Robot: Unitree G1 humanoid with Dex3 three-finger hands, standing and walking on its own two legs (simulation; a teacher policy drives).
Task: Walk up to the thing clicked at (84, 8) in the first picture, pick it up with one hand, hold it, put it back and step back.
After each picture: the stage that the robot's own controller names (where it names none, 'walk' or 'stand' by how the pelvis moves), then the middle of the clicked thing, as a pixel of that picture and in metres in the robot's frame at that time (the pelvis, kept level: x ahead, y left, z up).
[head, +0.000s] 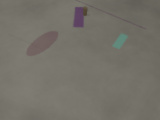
stand; (85, 11) +2.11 -0.09 -0.72
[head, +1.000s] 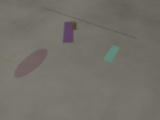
walk; (74, 25) +1.97 +0.19 -0.71
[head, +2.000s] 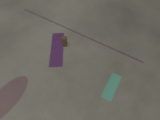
walk; (64, 41) +1.35 +0.25 -0.71
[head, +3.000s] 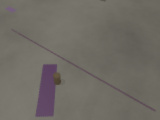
walk; (57, 78) +0.84 +0.22 -0.70
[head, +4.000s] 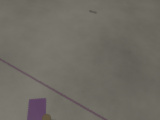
walk; out of the picture +0.47 +0.20 -0.71
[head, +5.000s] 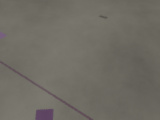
walk; out of the picture +0.38 +0.21 -0.72
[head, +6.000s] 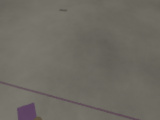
stand; out of the picture +0.47 +0.31 -0.71
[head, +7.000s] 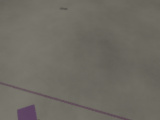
walk; out of the picture +0.43 +0.30 -0.72
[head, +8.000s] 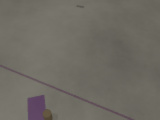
stand; (47, 116) +0.49 +0.24 -0.70
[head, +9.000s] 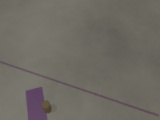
walk; (46, 107) +0.52 +0.27 -0.70
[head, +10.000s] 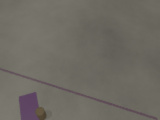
stand; (41, 113) +0.45 +0.29 -0.69
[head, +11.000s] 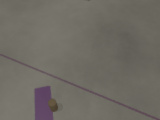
stand; (53, 105) +0.55 +0.26 -0.71
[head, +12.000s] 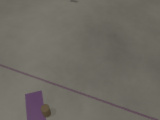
stand; (46, 110) +0.51 +0.27 -0.70
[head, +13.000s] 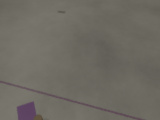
stand; out of the picture +0.50 +0.29 -0.72
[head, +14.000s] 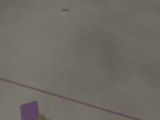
stand; out of the picture +0.48 +0.28 -0.72
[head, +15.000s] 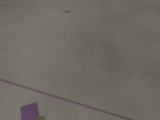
stand; out of the picture +0.48 +0.28 -0.72
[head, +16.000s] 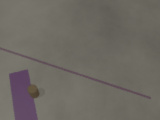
go down; (33, 91) +0.51 +0.29 -0.62
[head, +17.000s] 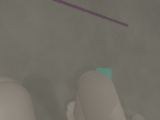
go down; out of the picture +0.50 +0.41 -0.28
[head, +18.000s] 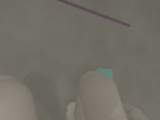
close in; out of the picture +0.49 +0.42 -0.27
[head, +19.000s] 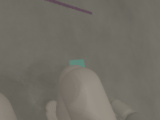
close in; out of the picture +0.45 +0.45 -0.23
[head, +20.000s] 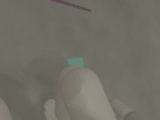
close; out of the picture +0.43 +0.42 -0.23
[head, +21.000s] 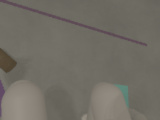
lift; (2, 59) +0.45 +0.33 -0.33
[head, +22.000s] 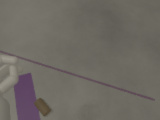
lift; (42, 106) +0.44 +0.24 -0.63
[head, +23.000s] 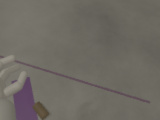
close; (40, 110) +0.43 +0.24 -0.67
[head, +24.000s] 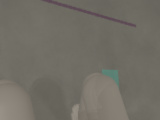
lift; out of the picture +0.46 +0.33 -0.31
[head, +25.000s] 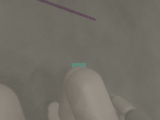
stand; out of the picture +0.42 +0.37 -0.26
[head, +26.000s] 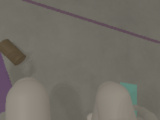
hold; (11, 52) +0.47 +0.32 -0.33
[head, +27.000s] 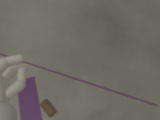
stand; (48, 108) +0.46 +0.21 -0.64
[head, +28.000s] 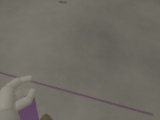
close; out of the picture +0.46 +0.21 -0.69
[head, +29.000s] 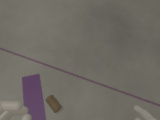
hold; (53, 103) +0.48 +0.20 -0.63
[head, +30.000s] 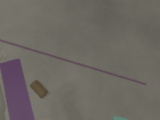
crouch; (39, 89) +0.49 +0.21 -0.60
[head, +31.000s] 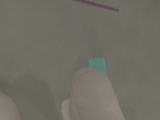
lower; out of the picture +0.48 +0.33 -0.28
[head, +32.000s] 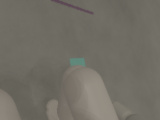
lower; out of the picture +0.47 +0.35 -0.26
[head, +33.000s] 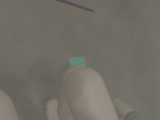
lower; out of the picture +0.47 +0.35 -0.26
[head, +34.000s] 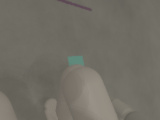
lower; out of the picture +0.48 +0.35 -0.26
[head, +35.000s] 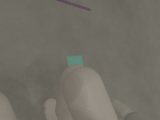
lower; out of the picture +0.48 +0.35 -0.26
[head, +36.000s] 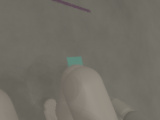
loosen; out of the picture +0.49 +0.34 -0.26
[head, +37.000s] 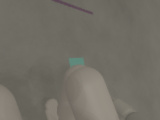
withdraw; out of the picture +0.50 +0.34 -0.26
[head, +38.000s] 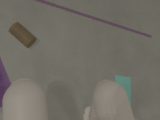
walk; (22, 35) +0.56 +0.26 -0.35
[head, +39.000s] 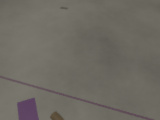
stand; (58, 119) +0.50 +0.14 -0.69
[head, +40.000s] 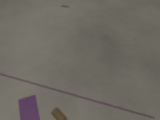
stand; (58, 115) +0.53 +0.15 -0.69
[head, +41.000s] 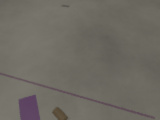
stand; (59, 115) +0.53 +0.14 -0.69
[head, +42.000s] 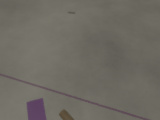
stand; (66, 117) +0.55 +0.12 -0.75
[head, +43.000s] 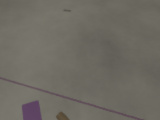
stand; (63, 119) +0.51 +0.13 -0.75
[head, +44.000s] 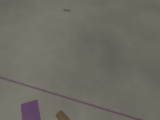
walk; (63, 118) +0.52 +0.13 -0.75
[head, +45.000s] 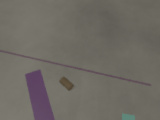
walk; (66, 83) +0.68 +0.14 -0.72
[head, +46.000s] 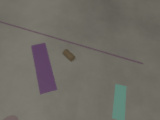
walk; (68, 55) +0.97 +0.09 -0.72
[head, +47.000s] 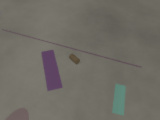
stand; (74, 58) +1.18 +0.08 -0.73
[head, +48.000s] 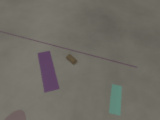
stand; (71, 59) +1.18 +0.09 -0.75
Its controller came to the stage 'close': yes
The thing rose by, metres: 0.01
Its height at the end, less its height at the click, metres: -0.02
